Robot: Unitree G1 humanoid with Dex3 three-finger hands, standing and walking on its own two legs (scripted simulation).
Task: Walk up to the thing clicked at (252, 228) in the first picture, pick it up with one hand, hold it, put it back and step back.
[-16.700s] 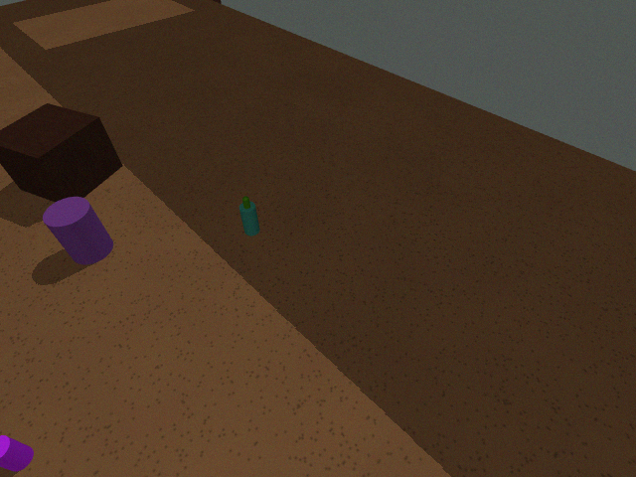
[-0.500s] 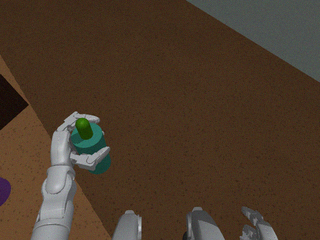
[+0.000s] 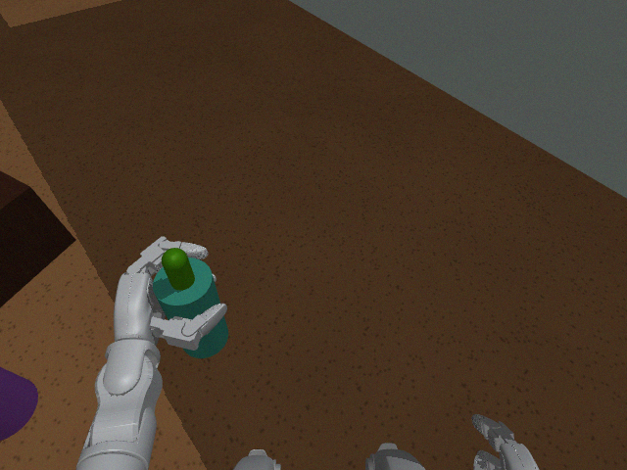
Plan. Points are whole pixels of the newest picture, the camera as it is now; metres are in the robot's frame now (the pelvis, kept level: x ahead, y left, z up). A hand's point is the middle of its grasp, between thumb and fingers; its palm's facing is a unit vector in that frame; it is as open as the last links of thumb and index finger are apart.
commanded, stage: lift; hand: left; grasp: from the side
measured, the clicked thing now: (191, 300) +0.34 +0.17 +0.02
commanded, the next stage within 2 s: hold in 0.32 s
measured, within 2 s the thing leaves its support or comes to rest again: neither
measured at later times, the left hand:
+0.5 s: hand (188, 282) +0.34 +0.17 +0.06, palm faces +0.07 -1.00 -0.01, open 9.7 cm
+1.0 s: hand (182, 279) +0.34 +0.17 +0.08, palm faces +0.07 -1.00 -0.02, open 9.7 cm
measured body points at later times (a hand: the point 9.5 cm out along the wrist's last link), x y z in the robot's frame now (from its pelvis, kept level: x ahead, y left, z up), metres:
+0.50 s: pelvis +0.01 +0.00 +0.02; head +0.07 +0.01 +0.47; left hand +0.33 +0.22 +0.06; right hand +0.14 -0.25 -0.09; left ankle +0.01 +0.13 -0.67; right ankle +0.03 -0.13 -0.67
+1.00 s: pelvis +0.01 +0.00 +0.03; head +0.05 +0.01 +0.48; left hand +0.33 +0.22 +0.08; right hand +0.14 -0.24 -0.08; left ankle +0.01 +0.13 -0.67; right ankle +0.03 -0.13 -0.67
